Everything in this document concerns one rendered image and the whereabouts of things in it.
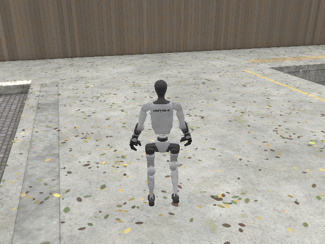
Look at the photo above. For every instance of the right robot hand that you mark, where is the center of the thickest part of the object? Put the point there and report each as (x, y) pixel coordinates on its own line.
(184, 139)

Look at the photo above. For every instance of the left robot upper arm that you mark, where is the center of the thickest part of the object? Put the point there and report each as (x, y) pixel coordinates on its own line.
(142, 116)

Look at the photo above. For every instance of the left robot shin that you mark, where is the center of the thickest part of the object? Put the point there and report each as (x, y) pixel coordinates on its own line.
(150, 180)

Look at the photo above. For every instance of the robot left forearm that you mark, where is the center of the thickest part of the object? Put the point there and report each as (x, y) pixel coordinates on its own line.
(136, 134)

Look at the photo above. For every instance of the right robot upper arm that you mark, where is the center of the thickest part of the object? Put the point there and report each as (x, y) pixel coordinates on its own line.
(180, 115)

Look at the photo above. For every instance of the robot right forearm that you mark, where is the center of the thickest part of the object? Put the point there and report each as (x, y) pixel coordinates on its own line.
(186, 132)

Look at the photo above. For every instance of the left robot hand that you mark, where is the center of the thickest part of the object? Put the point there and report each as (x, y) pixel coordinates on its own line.
(134, 143)

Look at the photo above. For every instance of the humanoid robot torso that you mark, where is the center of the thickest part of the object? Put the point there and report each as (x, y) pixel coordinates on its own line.
(162, 122)

